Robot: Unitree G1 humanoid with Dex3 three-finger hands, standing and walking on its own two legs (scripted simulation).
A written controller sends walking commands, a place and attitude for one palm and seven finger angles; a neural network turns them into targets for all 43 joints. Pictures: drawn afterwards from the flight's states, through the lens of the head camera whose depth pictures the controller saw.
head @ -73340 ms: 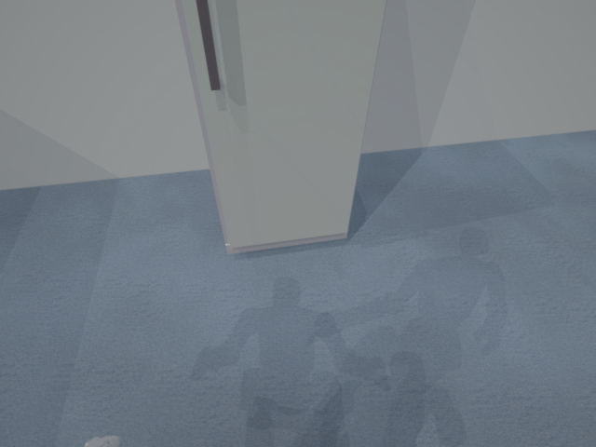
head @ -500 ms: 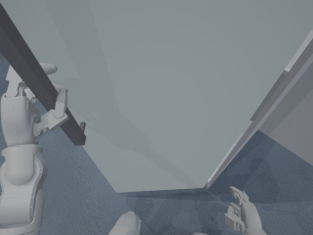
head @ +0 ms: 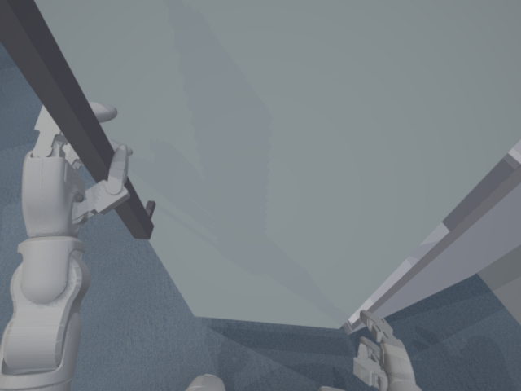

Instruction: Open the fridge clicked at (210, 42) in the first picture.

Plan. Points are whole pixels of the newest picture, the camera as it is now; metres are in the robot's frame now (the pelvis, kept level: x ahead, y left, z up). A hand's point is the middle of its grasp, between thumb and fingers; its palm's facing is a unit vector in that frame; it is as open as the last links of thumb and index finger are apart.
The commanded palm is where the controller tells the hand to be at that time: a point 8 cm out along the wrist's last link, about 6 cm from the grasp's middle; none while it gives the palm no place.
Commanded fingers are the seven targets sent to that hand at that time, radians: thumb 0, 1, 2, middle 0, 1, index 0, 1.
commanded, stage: walk backward, drawing the door open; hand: left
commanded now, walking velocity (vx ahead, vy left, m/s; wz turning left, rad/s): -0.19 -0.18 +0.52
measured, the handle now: (78, 93) +0.34 +0.21 +0.27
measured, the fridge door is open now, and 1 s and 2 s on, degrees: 63 68 65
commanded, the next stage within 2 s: stop walking and hold the door back in 0.04 s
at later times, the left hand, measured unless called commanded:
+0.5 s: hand (106, 228) +0.24 +0.18 +0.20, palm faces +0.38 -0.91 -0.19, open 6.4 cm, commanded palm +0.22 +0.23 +0.18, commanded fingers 0.00 0.90 0.90 -0.45 -1.40 -0.45 -1.40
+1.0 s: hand (113, 201) +0.27 +0.18 +0.20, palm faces +0.34 -0.93 -0.14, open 5.8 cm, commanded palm +0.22 +0.23 +0.18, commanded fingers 0.00 0.90 0.90 -0.45 -1.40 -0.45 -1.40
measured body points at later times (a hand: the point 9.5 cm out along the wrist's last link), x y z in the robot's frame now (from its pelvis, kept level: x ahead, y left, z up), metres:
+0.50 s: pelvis -0.09 -0.05 +0.00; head -0.08 -0.04 +0.45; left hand +0.21 +0.23 +0.21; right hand +0.15 -0.24 -0.08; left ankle -0.08 +0.03 -0.74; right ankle -0.02 -0.18 -0.70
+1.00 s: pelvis -0.12 -0.06 +0.00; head -0.12 -0.05 +0.45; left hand +0.25 +0.23 +0.21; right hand +0.01 -0.30 -0.12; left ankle -0.09 +0.06 -0.74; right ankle -0.06 -0.17 -0.72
